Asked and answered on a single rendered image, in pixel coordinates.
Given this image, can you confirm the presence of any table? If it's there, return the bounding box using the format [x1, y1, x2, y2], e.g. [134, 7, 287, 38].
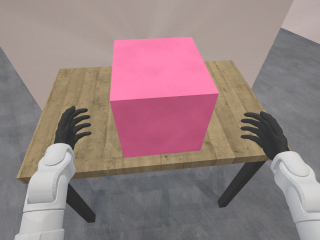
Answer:
[16, 60, 291, 223]

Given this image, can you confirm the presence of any left robot hand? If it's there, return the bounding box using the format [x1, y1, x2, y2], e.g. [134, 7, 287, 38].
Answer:
[54, 106, 92, 150]

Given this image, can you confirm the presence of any carton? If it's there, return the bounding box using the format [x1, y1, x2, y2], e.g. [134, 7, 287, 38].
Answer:
[110, 37, 219, 158]

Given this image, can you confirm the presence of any right robot hand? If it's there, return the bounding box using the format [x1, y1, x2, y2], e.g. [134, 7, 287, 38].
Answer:
[240, 111, 290, 161]

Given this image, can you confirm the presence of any robot right forearm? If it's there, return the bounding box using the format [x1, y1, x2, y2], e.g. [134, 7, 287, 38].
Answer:
[270, 151, 320, 240]

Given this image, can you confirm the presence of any robot left forearm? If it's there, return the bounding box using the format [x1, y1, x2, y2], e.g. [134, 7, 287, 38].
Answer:
[14, 143, 76, 240]

